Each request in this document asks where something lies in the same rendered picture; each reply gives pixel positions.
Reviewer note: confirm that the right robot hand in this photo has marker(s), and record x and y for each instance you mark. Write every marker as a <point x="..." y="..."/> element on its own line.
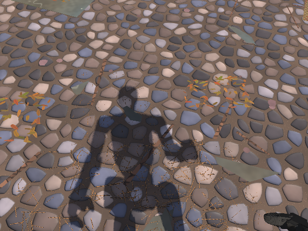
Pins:
<point x="291" y="221"/>

